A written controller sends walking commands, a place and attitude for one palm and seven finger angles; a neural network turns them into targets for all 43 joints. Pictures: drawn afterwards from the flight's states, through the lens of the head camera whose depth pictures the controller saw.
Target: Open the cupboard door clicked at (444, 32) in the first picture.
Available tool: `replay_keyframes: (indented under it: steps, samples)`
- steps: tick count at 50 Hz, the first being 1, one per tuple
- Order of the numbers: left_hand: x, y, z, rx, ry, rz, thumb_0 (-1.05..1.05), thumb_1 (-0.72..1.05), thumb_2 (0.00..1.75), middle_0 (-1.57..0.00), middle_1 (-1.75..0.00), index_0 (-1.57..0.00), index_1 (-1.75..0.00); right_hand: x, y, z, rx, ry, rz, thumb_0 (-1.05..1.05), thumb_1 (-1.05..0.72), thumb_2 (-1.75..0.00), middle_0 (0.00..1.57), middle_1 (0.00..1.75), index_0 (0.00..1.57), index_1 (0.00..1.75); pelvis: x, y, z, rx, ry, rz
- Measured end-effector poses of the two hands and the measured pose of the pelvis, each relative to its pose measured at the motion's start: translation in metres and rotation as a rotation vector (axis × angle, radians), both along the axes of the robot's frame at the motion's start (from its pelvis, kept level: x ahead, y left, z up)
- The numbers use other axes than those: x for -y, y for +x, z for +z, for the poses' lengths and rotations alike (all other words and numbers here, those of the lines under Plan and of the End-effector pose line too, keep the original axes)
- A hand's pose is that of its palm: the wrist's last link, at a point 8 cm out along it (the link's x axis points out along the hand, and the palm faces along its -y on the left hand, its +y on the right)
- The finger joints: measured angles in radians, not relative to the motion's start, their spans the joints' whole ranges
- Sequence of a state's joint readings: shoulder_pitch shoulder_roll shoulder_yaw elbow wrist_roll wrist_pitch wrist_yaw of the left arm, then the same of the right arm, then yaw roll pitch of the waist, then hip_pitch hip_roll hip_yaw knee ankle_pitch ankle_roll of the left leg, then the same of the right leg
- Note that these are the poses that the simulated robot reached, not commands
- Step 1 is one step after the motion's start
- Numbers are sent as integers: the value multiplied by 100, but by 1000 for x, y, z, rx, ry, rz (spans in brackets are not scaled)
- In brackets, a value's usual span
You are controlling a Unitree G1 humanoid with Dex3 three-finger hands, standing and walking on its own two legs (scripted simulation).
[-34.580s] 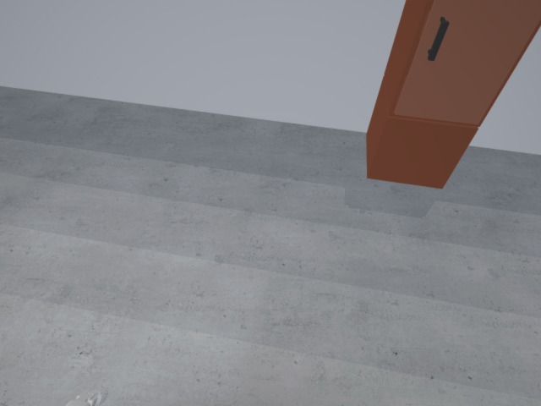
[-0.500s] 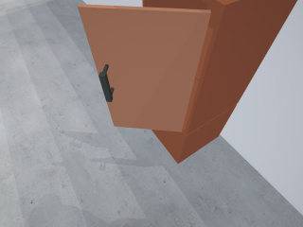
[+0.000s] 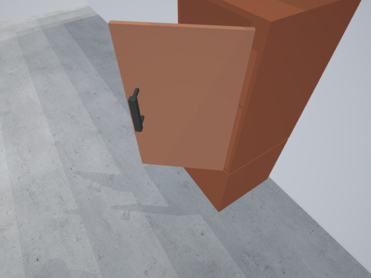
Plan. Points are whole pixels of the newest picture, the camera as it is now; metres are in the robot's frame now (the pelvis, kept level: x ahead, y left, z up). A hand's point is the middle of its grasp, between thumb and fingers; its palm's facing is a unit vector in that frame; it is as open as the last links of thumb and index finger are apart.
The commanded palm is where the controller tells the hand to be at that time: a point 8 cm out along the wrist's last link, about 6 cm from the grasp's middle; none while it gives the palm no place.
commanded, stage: come to a stop and stand still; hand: left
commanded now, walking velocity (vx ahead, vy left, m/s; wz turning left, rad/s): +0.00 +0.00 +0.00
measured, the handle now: (137, 110) +0.59 +0.19 +0.00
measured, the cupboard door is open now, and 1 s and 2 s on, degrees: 51 51 51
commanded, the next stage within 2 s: look again from close up in 0.62 s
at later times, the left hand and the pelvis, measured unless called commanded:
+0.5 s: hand out of the picture +0.02 +0.22 -0.15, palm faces -0.02 -0.95 -0.32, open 7.4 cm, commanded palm none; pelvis -0.04 -0.01 +0.01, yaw +0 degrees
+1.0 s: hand out of the picture +0.02 +0.20 -0.15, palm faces -0.01 -0.96 -0.30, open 7.4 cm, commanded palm none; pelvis -0.03 -0.02 +0.01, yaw +1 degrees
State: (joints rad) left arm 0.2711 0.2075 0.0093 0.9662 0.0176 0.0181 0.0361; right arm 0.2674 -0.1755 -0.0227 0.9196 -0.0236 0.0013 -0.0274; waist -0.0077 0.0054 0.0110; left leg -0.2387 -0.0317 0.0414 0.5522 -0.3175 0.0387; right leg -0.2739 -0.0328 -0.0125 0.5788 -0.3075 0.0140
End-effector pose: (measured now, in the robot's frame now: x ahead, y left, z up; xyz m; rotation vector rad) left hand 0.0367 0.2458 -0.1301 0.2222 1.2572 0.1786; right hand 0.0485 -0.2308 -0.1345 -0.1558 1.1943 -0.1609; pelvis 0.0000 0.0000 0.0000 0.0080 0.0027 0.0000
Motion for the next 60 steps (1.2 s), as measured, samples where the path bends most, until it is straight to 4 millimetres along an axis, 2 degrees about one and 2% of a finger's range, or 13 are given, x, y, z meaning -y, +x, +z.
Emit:
replay_keyframes:
  steps: [4, 8, 25, 30, 35, 44, 52, 60]
  samples:
    - [-10, -2, 6, 22, 30, -8, 0, 90, 90, -20, -30, -20, -30, -3, -3, -3, 25, 20, -4, 1, -91, -90, 20, 30, 20, 30, -1, -5, -1, 12, 2, -10]
    - [-15, -3, 11, 48, 45, -17, 0, 90, 90, -20, -30, -20, -30, 2, -8, -3, 33, 17, 0, 1, -91, -90, 20, 30, 20, 30, -1, -12, 1, 26, 3, -14]
    - [-18, -19, 19, 51, 54, -50, 0, 90, 90, -20, -30, -20, -30, 66, -47, 19, -28, -112, 2, 1, -90, -90, 20, 30, 20, 30, 10, -38, 10, 39, 6, -7]
    - [-18, -26, 19, 26, 56, -45, 0, 90, 90, -20, -30, -20, -30, 74, -57, 21, -63, -124, 3, 1, -91, -90, 20, 30, 20, 30, 15, -40, 11, 37, 4, -2]
    - [-15, -31, 18, 5, 55, -38, 1, 90, 90, -20, -30, -20, -30, 74, -62, 19, -93, -114, 8, 1, -91, -90, 20, 30, 20, 30, 18, -39, 12, 36, 3, 2]
    - [-6, -31, 17, -17, 44, -26, 0, 90, 90, -20, -30, -20, -30, 63, -56, 14, -114, -73, 22, 1, -90, -90, 20, 30, 20, 30, 22, -34, 14, 30, 1, 8]
    - [2, -24, 16, -15, 31, -20, 0, 90, 90, -20, -30, -20, -30, 57, -39, 13, -104, -58, 31, 1, -90, -90, 20, 30, 20, 30, 24, -26, 15, 26, 0, 11]
    - [6, -12, 15, -2, 22, -17, 0, 90, 90, -20, -30, -20, -30, 59, -21, 16, -82, -70, 40, 1, -90, -90, 20, 30, 20, 30, 25, -18, 15, 25, -1, 14]
